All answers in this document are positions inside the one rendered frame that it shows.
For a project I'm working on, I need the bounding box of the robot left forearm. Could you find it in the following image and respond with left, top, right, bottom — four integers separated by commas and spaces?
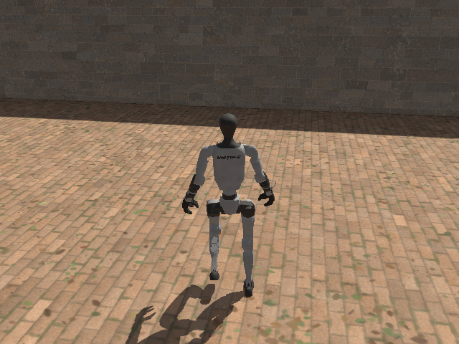
184, 174, 200, 202

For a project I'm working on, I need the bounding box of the robot right upper arm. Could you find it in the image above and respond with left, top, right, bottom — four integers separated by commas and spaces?
243, 144, 266, 183

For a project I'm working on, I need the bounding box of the robot head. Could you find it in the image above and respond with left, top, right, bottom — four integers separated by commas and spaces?
217, 113, 241, 148

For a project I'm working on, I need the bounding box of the left robot hand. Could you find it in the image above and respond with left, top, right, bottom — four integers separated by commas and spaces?
182, 199, 199, 214

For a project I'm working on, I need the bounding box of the robot right forearm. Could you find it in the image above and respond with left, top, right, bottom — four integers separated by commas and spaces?
259, 171, 273, 196

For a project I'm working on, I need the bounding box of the robot left upper arm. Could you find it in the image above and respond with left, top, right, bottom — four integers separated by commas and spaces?
193, 145, 214, 186

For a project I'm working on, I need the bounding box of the left robot foot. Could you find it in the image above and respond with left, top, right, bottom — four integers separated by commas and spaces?
209, 269, 219, 280

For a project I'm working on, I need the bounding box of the right robot hand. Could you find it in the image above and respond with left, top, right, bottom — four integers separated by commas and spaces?
258, 193, 275, 206

